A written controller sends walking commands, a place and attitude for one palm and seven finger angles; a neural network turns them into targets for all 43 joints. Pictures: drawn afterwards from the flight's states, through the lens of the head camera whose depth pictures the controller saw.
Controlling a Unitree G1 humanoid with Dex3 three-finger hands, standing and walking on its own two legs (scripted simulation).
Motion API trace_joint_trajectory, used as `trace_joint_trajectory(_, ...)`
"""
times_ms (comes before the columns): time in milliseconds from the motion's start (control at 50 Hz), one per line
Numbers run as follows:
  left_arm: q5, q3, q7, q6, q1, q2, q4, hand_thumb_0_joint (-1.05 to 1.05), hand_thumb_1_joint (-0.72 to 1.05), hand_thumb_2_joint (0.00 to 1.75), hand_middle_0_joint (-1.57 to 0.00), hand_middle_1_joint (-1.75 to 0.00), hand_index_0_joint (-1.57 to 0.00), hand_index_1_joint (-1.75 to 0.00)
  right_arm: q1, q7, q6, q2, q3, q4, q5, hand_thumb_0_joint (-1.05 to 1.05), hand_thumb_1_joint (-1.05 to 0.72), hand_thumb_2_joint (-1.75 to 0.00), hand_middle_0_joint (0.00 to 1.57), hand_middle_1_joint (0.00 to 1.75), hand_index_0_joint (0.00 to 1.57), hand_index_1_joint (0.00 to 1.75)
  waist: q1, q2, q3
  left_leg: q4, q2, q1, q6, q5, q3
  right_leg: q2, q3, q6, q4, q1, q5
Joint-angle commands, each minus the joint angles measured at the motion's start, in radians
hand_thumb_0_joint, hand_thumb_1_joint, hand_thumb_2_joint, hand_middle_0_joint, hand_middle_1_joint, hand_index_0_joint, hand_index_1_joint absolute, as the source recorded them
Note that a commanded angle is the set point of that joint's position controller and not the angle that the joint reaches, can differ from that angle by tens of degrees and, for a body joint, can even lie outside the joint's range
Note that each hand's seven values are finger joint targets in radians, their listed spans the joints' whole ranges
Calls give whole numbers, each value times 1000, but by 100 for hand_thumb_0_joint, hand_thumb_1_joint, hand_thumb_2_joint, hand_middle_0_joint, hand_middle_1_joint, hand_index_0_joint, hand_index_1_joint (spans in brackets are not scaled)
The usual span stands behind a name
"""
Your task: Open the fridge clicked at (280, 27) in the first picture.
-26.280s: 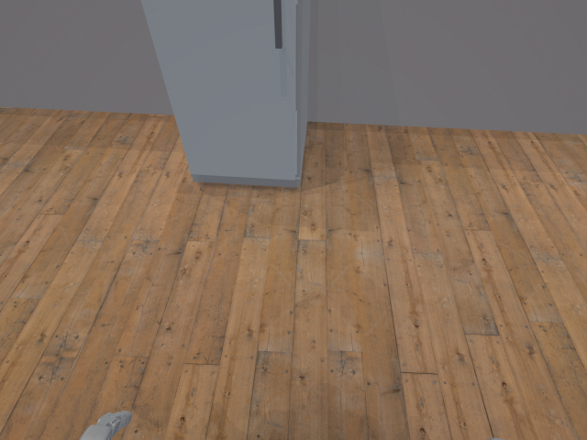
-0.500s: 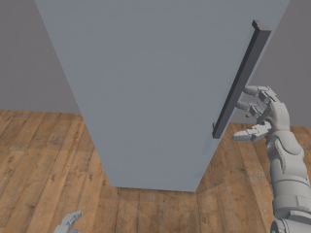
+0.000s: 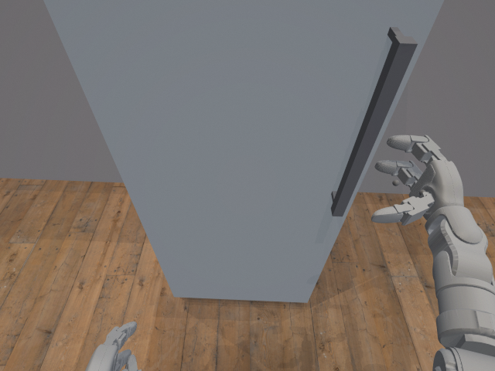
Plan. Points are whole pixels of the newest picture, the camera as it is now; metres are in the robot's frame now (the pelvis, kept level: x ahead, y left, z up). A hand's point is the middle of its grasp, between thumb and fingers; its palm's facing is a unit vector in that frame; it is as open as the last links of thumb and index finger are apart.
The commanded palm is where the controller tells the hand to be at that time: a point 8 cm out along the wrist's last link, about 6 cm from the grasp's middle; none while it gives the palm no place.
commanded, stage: move the hooked fingers beside the handle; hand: right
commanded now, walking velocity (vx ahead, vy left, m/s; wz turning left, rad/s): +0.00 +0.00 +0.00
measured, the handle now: (359, 141) +0.46 -0.15 +0.15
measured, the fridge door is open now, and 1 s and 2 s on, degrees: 0 0 0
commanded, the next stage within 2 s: feel for the door with the fingertips in 1.06 s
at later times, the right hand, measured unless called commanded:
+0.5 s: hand (396, 183) +0.39 -0.20 +0.13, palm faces -0.01 +1.00 +0.01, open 14.0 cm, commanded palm +0.36 -0.26 +0.13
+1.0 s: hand (400, 183) +0.39 -0.21 +0.13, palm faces -0.02 +1.00 +0.02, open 14.0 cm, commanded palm +0.37 -0.26 +0.13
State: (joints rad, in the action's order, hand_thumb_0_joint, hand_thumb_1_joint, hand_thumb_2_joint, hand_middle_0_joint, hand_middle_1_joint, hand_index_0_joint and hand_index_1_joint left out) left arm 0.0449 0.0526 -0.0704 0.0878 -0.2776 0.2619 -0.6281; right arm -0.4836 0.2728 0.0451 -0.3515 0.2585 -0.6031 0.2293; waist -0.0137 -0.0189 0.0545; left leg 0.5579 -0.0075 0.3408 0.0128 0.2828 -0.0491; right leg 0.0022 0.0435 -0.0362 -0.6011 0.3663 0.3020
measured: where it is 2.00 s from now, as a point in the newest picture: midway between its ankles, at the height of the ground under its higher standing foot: outside the picture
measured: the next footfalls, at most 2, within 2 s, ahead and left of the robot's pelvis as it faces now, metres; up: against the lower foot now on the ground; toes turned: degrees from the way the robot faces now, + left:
none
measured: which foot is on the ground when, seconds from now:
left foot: down 0.00-1.00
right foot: down 0.00-1.00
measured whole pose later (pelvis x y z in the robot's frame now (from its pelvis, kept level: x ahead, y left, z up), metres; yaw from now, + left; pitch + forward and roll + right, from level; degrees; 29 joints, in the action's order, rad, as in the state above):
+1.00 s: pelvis +0.00 +0.00 +0.00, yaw +0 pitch +5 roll +1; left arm 0.05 0.04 -0.07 0.09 -0.31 0.28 -0.63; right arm -0.50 0.33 0.05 -0.40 0.30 -0.66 0.24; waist -0.03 -0.02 0.06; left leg 0.58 -0.01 0.37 0.02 0.29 -0.05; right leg 0.01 0.04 -0.03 -0.63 0.40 0.31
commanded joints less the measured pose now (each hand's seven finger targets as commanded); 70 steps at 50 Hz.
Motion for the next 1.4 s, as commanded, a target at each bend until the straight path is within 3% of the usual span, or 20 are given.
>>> trace_joint_trajectory(0, 4, -52, -17, 33, 28, 156, 129, 0, 90, 90, -20, -30, -20, -30, -415, 2, 65, -257, 89, 185, 6, 0, 50, -30, 30, 120, 30, 120, -10, 5, 247, -54, -10, -68, 28, -233, 32, 13, -60, 2, 80, -122, -217)
trace_joint_trajectory(80, 4, -54, -15, 39, 33, 149, 138, 0, 90, 90, -20, -30, -20, -30, -422, 11, 77, -248, 81, 236, 6, 0, 50, -30, 30, 120, 30, 120, -3, -63, 299, -47, -11, -72, 33, -253, 33, 12, -65, 9, 77, -166, -260)
trace_joint_trajectory(200, 7, -57, -20, 41, 19, 162, 126, 0, 90, 90, -20, -30, -20, -30, -425, 37, 79, -265, 88, 193, 25, 0, 50, -30, 30, 120, 30, 120, -18, 6, 257, -58, -13, -65, 28, -233, 33, 15, -63, 0, 77, -133, -218)
trace_joint_trajectory(240, 8, -55, -20, 41, 27, 159, 133, 0, 90, 90, -20, -30, -20, -30, -406, 38, 74, -275, 103, 193, 22, 0, 50, -30, 30, 120, 30, 120, -8, -16, 264, -53, -11, -72, 29, -231, 33, 11, -64, 2, 83, -129, -212)
trace_joint_trajectory(300, 9, -58, -17, 44, 21, 156, 133, 0, 90, 90, -20, -30, -20, -30, -416, 41, 71, -224, 51, 204, 20, 0, 50, -30, 30, 120, 30, 120, -17, -47, 265, -53, -11, -52, 29, -238, 31, 14, -61, 3, 73, -148, -235)
trace_joint_trajectory(360, 8, -56, -18, 44, 18, 159, 126, 0, 90, 90, -20, -30, -20, -30, -452, 33, 71, -243, 64, 192, 19, 0, 50, -30, 30, 120, 30, 120, -26, -15, 255, -55, -13, -38, 27, -215, 30, 12, -70, 3, 77, -132, -203)
trace_joint_trajectory(440, 5, -58, -14, 46, 21, 158, 133, 0, 90, 90, -20, -30, -20, -30, -424, 20, 88, -278, 104, 223, 17, 0, 50, -30, 30, 120, 30, 120, -3, -32, 305, -44, -11, -76, 31, -238, 36, 10, -67, 4, 73, -141, -226)
trace_joint_trajectory(500, 4, -59, -13, 41, 19, 157, 133, 0, 90, 90, -20, -30, -20, -30, -400, 15, 95, -280, 103, 223, 14, 0, 50, -30, 30, 120, 30, 120, -5, -10, 304, -45, -11, -93, 27, -261, 40, 12, -55, -1, 68, -132, -241)
trace_joint_trajectory(580, 9, -50, -20, 32, 22, 159, 123, 0, 90, 90, -20, -30, -20, -30, -431, 22, 70, -298, 111, 129, 6, 0, 50, -30, 30, 120, 30, 120, -24, -5, 203, -63, -7, -55, 23, -198, 43, 8, -53, -4, 81, -63, -149)
trace_joint_trajectory(740, 8, -56, -21, 41, 12, 160, 136, 0, 90, 90, -20, -30, -20, -30, -466, 66, 111, -312, 113, 188, 30, 0, 50, -30, 30, 120, 30, 120, -18, -47, 336, -40, -11, -92, 27, -275, 52, 7, -50, -4, 53, -128, -227)
trace_joint_trajectory(800, 10, -56, -19, 44, 1, 163, 131, 0, 90, 90, -20, -30, -20, -30, -448, 78, 104, -277, 85, 154, 39, 0, 50, -30, 30, 120, 30, 120, -27, -17, 293, -43, -13, -69, 25, -268, 44, 11, -52, -6, 50, -117, -226)
trace_joint_trajectory(900, 13, -60, -13, 41, 0, 165, 133, 0, 90, 90, -20, -30, -20, -30, -424, 71, 69, -249, 64, 142, 30, 0, 50, -30, 30, 120, 30, 120, -25, -31, 258, -42, -10, -43, 26, -249, 34, 10, -56, -2, 54, -104, -220)
trace_joint_trajectory(960, 9, -61, -10, 39, 5, 164, 145, 0, 90, 90, -20, -30, -20, -30, -374, 53, 69, -290, 119, 166, 30, 0, 50, -30, 30, 120, 30, 120, -2, -21, 287, -33, -12, -63, 28, -263, 36, 10, -60, 1, 56, -107, -236)
trace_joint_trajectory(1020, 6, -62, -14, 35, 6, 166, 144, 0, 90, 90, -20, -30, -20, -30, -420, 36, 91, -341, 157, 203, 27, 0, 50, -30, 30, 120, 30, 120, -7, 8, 300, -31, -12, -89, 24, -279, 43, 10, -55, -4, 56, -93, -238)
trace_joint_trajectory(1100, 3, -61, -16, 38, 7, 159, 142, 0, 90, 90, -20, -30, -20, -30, -442, 30, 113, -320, 128, 255, 17, 0, 50, -30, 30, 120, 30, 120, -12, -51, 328, -30, -15, -77, 28, -283, 41, 16, -56, 0, 52, -150, -280)
trace_joint_trajectory(1160, 7, -57, -17, 44, 17, 152, 138, 0, 90, 90, -20, -30, -20, -30, -416, 44, 99, -257, 80, 232, 20, 0, 50, -30, 30, 120, 30, 120, -17, -96, 306, -36, -15, -57, 30, -276, 37, 16, -60, 7, 58, -167, -280)
trace_joint_trajectory(1220, 15, -56, -14, 42, 15, 158, 135, 0, 90, 90, -20, -30, -20, -30, -375, 62, 58, -205, 41, 179, 35, 0, 50, -30, 30, 120, 30, 120, -27, -24, 251, -44, -15, -41, 26, -263, 26, 20, -63, 4, 62, -135, -254)
trace_joint_trajectory(1280, 14, -56, -13, 41, 22, 162, 139, 0, 90, 90, -20, -30, -20, -30, -386, 57, 24, -210, 51, 182, 39, 0, 50, -30, 30, 120, 30, 120, -20, 5, 236, -49, -12, -36, 26, -234, 25, 16, -67, 2, 70, -114, -213)
trace_joint_trajectory(1360, 9, -60, -8, 41, 27, 152, 145, 0, 90, 90, -20, -30, -20, -30, -412, 13, 37, -201, 51, 266, 27, 0, 50, -30, 30, 120, 30, 120, -12, -11, 288, -38, -13, -49, 29, -260, 25, 17, -71, 8, 61, -156, -270)
trace_joint_trajectory(1380, 7, -60, -5, 44, 33, 146, 152, 0, 90, 90, -20, -30, -20, -30, -416, 2, 49, -178, 33, 314, 23, 0, 50, -30, 30, 120, 30, 120, -7, -48, 315, -32, -13, -49, 30, -267, 24, 17, -73, 14, 60, -182, -295)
